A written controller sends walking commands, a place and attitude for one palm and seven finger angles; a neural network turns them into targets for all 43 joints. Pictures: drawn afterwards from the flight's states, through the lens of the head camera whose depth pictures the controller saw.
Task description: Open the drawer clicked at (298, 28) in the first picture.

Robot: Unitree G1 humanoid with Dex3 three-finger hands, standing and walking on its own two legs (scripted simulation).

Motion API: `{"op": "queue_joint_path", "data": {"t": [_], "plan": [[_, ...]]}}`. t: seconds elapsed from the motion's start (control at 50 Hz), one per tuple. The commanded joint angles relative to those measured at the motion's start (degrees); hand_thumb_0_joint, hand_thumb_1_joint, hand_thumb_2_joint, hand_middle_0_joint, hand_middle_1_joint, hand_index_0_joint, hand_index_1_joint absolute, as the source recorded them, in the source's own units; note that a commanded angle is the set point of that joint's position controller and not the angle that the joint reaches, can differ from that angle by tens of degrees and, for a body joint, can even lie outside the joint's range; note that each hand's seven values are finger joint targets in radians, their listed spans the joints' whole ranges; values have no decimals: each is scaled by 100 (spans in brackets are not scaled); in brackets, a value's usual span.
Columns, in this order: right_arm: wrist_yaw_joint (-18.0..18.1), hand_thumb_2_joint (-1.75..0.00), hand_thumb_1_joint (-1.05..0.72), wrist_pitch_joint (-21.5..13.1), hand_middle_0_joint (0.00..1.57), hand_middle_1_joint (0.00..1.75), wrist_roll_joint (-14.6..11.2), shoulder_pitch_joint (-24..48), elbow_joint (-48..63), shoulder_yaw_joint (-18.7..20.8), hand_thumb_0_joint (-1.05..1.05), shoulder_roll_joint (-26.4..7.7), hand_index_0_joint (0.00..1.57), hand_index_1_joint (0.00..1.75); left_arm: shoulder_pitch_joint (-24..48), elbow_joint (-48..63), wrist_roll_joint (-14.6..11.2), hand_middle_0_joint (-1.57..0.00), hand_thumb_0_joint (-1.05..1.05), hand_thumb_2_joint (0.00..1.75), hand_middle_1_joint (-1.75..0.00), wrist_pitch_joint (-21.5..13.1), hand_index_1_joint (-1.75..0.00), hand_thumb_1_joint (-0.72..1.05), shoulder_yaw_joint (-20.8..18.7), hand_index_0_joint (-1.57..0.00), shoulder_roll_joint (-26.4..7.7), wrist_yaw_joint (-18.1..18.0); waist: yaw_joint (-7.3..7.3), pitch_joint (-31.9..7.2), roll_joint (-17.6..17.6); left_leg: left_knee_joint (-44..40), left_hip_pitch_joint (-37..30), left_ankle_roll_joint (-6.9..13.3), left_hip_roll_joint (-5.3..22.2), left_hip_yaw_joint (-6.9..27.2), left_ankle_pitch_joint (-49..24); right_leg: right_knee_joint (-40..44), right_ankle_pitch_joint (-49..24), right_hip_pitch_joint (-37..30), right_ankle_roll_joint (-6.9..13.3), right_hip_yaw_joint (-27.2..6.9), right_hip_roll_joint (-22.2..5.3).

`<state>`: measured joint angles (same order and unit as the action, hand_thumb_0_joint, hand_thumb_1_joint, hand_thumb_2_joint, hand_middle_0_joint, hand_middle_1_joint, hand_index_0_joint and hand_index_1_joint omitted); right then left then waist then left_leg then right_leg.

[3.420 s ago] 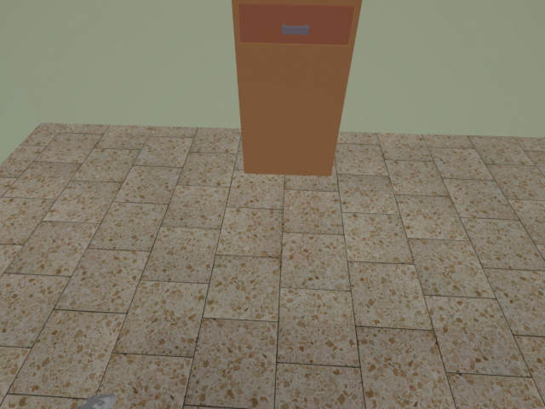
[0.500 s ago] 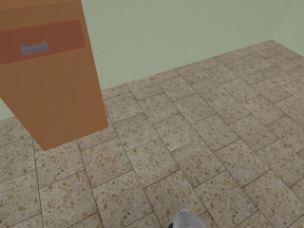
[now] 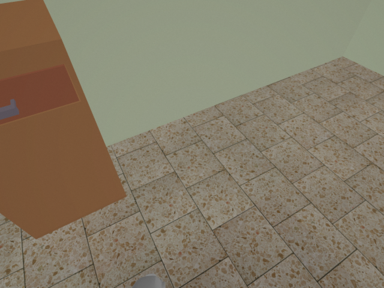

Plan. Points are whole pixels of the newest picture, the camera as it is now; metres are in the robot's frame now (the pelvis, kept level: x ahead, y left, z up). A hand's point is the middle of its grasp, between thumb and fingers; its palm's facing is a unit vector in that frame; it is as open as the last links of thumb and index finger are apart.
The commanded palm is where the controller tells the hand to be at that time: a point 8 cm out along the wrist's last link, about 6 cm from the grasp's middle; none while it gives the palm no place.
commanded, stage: turn to face it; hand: left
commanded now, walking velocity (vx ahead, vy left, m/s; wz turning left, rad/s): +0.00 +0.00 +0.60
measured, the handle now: out of the picture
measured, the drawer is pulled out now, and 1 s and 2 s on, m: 0.00 0.00 0.00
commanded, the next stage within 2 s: take the last steps up to it in 0.82 s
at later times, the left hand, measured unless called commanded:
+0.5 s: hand out of the picture +0.09 +0.25 -0.16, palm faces +0.29 -0.92 -0.25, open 7.4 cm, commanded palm none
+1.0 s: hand out of the picture +0.00 +0.13 -0.15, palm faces +0.51 -0.81 -0.28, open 7.3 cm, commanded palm none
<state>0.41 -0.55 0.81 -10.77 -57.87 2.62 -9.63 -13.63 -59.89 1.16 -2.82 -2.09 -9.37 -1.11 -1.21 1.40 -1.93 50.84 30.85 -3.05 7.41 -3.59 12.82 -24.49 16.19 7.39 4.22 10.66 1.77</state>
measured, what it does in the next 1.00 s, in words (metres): steps on the spot, turning left: left foot, then right foot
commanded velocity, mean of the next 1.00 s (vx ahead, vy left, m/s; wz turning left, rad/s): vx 0.03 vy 0.01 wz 0.43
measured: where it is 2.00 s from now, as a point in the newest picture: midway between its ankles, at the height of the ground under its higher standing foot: outside the picture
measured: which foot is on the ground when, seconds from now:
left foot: up 0.00-0.10, down 0.12-0.66, up 0.68-1.00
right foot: down 0.00-0.14, up 0.16-0.64, down 0.66-1.00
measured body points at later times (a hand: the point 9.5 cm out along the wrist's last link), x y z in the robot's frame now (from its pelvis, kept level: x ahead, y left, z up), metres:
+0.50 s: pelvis +0.06 +0.02 +0.00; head +0.09 +0.04 +0.45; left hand +0.08 +0.30 -0.14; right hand +0.17 -0.21 -0.14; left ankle +0.10 +0.12 -0.74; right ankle +0.09 -0.15 -0.68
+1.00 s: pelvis +0.06 -0.06 +0.01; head +0.09 -0.08 +0.45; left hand -0.03 +0.17 -0.12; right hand +0.24 -0.25 -0.16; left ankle -0.05 +0.08 -0.67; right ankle +0.10 -0.14 -0.74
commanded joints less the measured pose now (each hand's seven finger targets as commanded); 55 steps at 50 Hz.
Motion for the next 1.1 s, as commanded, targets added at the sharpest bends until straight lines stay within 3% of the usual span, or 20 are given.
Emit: {"op": "queue_joint_path", "data": {"t": [0.0, 0.04, 0.08, 0.1, 0.12, 0.14, 0.2, 0.24, 0.32, 0.5, 0.56, 0.6, 0.62, 0.64, 0.66, 0.68, 0.74, 0.9, 1.02, 1.08], "plan": [[-60, -90, -90, 52, 20, 30, 8, -1, 293, -18, 0, -210, 20, 30, -432, 243, 3, -20, 0, 90, -30, 49, -30, 90, -149, -20, -763, -65, 218, 244, 913, -671, -292, 89, -132, -245, 190, 382, -3719, -119, 290, -530, -1830], [-73, -90, -90, 66, 20, 30, 28, 67, 373, 14, 0, -287, 20, 30, -449, 261, 11, -20, 0, 90, -30, 100, -30, 90, -201, -20, -893, -90, 196, 221, 773, -1033, -623, 170, -229, -312, 309, 1, -3865, -177, 240, -482, -1967], [-70, -90, -90, 69, 20, 30, 78, -605, 285, 95, 0, -542, 20, 30, -430, 331, -22, -20, 0, 90, -30, 149, -30, 90, -247, -20, -955, -95, -116, -180, 352, -1927, -1651, 309, -362, -263, -614, -1333, -3586, -22, -71, -154, -1792], [-51, -90, -90, 29, 20, 30, 125, -1093, 267, 195, 0, -953, 20, 30, -465, 460, -93, -20, 0, 90, -30, 169, -30, 90, -270, -20, -862, -79, -287, -640, -655, -2387, -2590, 746, 399, 831, -2584, -2507, -2165, 781, -439, 119, -1271], [-24, -90, -90, 25, 20, 30, 81, -1333, 258, 272, 0, -1443, 20, 30, -488, 676, -163, -20, 0, 90, -30, 176, -30, 90, -202, -20, -593, -58, -254, -785, -2019, -2733, -3167, 1649, 1756, 2571, -5181, -4096, 2071, 2028, -791, -24, -483], [-7, -90, -90, 86, 20, 30, 12, -1265, 215, 259, 0, -1431, 20, 30, -259, 801, -83, -20, 0, 90, -30, 236, -30, 90, -210, -20, -787, -102, -249, -916, -1153, -2879, -2908, 1885, 1811, 2470, -3927, -4579, 2295, 2055, -699, -781, -557], [76, -90, -90, 58, 20, 30, 37, -416, 535, 210, 0, -1085, 20, 30, 192, 810, -15, -20, 0, 90, -30, 299, -30, 90, -308, -20, -717, -30, -40, -356, -554, -3251, -2084, 1468, 1124, 2099, -1727, -4581, 1197, 2486, -764, -1084, -816], [69, -90, -90, 38, 20, 30, 27, -131, 639, 206, 0, -1051, 20, 30, -52, 730, -17, -20, 0, 90, -30, 373, -30, 90, -313, -20, -644, -5, 117, -360, -451, -3386, -1772, 1253, 751, 1634, -1218, -4284, 748, 2192, -804, -1035, -779], [39, -90, -90, 56, 20, 30, 26, -169, 693, 284, 0, -1116, 20, 30, -53, 776, -4, -20, 0, 90, -30, 454, -30, 90, -358, -20, -639, -15, 90, -432, -400, -3577, -1656, 1243, 583, 1725, -396, -3798, 502, 2115, -894, -1008, -731], [4, -90, -90, 159, 20, 30, 65, -469, 701, 437, 0, -1327, 20, 30, 528, 1194, -35, -20, 0, 90, -30, 435, -30, 90, -318, -20, -702, -33, -141, -553, -810, -3261, -2079, 1351, 479, 2432, -910, -2460, 929, 1929, -899, -1028, -422], [-9, -90, -90, 198, 20, 30, 66, -286, 782, 461, 0, -1368, 20, 30, 284, 1199, -73, -20, 0, 90, -30, 407, -30, 90, -286, -20, -740, -55, -13, -595, -910, -3052, -1766, 1276, 359, 2535, -1340, -1572, 853, 1235, -817, -1007, -253], [-28, -90, -90, 225, 20, 30, 33, -82, 889, 458, 0, -1318, 20, 30, -173, 1113, -96, -20, 0, 90, -30, 366, -30, 90, -308, -20, -811, -74, 223, -709, -750, -2744, -1278, 989, 87, 2367, -1040, -278, 26, 255, -755, -933, -247], [-59, -90, -90, 240, 20, 30, -10, -56, 935, 442, 0, -1105, 20, 30, -398, 1082, -52, -20, 0, 90, -30, 320, -30, 90, -356, -20, -1059, -102, 331, -794, -162, -2179, -597, 650, -257, 2019, -307, 600, -161, -517, -607, -1348, -752], [-71, -90, -90, 255, 20, 30, -53, -136, 1060, 371, 0, -652, 20, 30, -373, 1141, 59, -20, 0, 90, -30, 271, -30, 90, -449, -20, -1673, -140, 335, -520, 1731, -697, 681, 105, -1145, 869, 1301, 1279, 186, -902, -48, -3155, -2416], [-46, -90, -90, 263, 20, 30, 30, -52, 1095, 427, 0, -915, 20, 30, -57, 1283, 17, -20, 0, 90, -30, 321, -30, 90, -419, -20, -1829, -140, 294, -361, 1720, 533, 505, 70, -1049, 757, 1986, 1229, -378, 149, 375, -3354, -3129], [-78, -90, -90, 324, 20, 30, 64, -141, 1046, 442, 0, -1002, 20, 30, 309, 1398, 13, -20, 0, 90, -30, 316, -30, 90, -379, -20, -1573, -150, 112, -168, 1129, 1281, 262, 129, -884, 926, 1617, 1251, 58, 784, 461, -2826, -2820], [-146, -90, -90, 402, 20, 30, 87, -350, 704, 392, 0, -871, 20, 30, 708, 1396, -26, -20, 0, 90, -30, 246, -30, 90, -224, -20, -1057, -96, -146, 432, 1067, 1928, 287, 8, -669, 646, 703, 952, -741, 966, 79, -1596, -1861], [-98, -90, -90, 400, 20, 30, 21, 246, 716, 228, 0, -718, 20, 30, -538, 868, 35, -20, 0, 90, -30, 191, -30, 90, -226, -20, -1161, -91, 327, -50, 1208, 695, -34, -165, -591, 309, 1121, 437, -2931, -343, 304, -1281, -1969], [-189, -90, -90, 250, 20, 30, 31, 652, 765, 132, 0, -700, 20, 30, -951, 485, 87, -20, 0, 90, -30, 111, -30, 90, -307, -20, -1310, -26, 594, -124, 1349, -409, -302, 46, -492, 110, 1364, 1000, -424, -588, 423, -1815, -2308], [-208, -90, -90, 142, 20, 30, 9, 513, 721, 92, 0, -616, 20, 30, -896, 345, 104, -20, 0, 90, -30, 94, -30, 90, -325, -20, -1339, -3, 503, -100, 1241, -1266, -904, 209, -492, 13, 1492, 1030, 309, -227, 430, -1831, -2369]]}}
